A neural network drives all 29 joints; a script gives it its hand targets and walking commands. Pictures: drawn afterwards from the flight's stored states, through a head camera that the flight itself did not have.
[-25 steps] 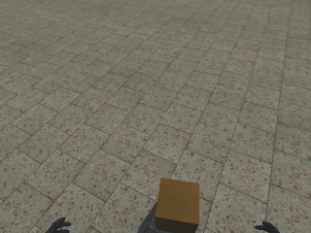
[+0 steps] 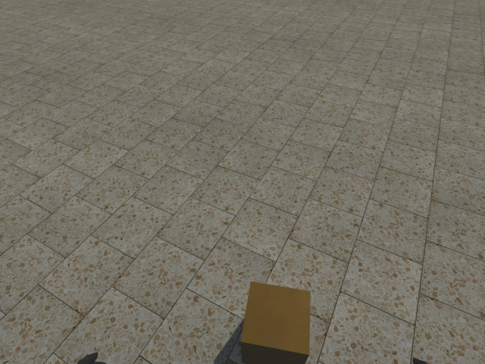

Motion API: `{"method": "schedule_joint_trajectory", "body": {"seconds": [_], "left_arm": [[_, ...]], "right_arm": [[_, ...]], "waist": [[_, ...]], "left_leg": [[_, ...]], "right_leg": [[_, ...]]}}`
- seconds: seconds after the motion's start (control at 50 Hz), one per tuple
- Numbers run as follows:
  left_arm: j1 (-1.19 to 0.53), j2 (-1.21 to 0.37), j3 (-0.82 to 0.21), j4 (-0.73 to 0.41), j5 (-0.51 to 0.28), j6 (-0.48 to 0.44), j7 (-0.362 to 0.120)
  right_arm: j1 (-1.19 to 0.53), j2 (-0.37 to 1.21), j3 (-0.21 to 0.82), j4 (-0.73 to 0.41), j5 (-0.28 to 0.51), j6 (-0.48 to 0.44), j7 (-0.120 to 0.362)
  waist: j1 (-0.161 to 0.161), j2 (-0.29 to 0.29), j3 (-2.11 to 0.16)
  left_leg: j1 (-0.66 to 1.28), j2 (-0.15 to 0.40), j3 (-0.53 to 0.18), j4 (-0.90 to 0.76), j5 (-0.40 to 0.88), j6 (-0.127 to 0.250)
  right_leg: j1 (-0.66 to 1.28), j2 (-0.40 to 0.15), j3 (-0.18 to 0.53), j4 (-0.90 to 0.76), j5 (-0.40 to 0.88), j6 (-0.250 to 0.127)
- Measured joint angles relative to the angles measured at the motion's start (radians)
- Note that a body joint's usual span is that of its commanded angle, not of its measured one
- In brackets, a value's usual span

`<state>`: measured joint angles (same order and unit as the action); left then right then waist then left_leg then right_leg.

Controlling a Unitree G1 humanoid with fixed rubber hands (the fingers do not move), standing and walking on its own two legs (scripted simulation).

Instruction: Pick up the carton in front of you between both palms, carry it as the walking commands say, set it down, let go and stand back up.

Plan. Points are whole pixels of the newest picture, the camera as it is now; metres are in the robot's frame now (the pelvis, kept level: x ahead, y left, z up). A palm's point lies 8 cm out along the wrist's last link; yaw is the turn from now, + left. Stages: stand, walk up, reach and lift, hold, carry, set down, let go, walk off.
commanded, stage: stand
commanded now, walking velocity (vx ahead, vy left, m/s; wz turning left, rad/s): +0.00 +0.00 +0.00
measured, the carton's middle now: (275, 328) +0.42 -0.08 -0.65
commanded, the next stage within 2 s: none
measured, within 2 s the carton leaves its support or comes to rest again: neither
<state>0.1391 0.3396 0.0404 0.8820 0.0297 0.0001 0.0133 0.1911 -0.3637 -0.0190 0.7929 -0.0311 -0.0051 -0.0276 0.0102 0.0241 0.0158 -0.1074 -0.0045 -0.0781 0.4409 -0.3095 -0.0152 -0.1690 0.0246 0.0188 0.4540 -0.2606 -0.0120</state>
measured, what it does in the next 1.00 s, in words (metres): stands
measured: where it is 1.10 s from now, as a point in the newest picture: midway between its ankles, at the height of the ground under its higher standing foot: outside the picture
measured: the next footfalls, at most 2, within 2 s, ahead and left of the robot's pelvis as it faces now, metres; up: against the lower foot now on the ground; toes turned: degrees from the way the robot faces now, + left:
none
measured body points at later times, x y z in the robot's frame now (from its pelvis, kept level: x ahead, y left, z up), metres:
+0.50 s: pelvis -0.02 +0.00 +0.00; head -0.02 -0.01 +0.45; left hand +0.09 +0.31 -0.10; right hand +0.09 -0.31 -0.11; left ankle -0.04 +0.13 -0.74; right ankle -0.01 -0.11 -0.74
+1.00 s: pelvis -0.02 +0.00 +0.01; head -0.02 +0.00 +0.46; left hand +0.09 +0.32 -0.11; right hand +0.08 -0.31 -0.11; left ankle -0.04 +0.13 -0.74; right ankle -0.01 -0.11 -0.74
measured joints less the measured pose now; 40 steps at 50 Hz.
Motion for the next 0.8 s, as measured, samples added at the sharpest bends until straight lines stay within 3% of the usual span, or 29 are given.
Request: {"method": "schedule_joint_trajectory", "body": {"seconds": [0.8], "left_arm": [[-0.034, 0.035, -0.021, 0.148, -0.014, -0.007, -0.008]], "right_arm": [[-0.035, -0.024, 0.014, 0.176, 0.012, -0.007, 0.011]], "waist": [[-0.004, -0.007, 0.018]], "left_leg": [[0.026, 0.0, 0.01, -0.077, 0.069, 0.001]], "right_leg": [[0.023, -0.003, 0.011, -0.077, 0.072, 0.003]]}}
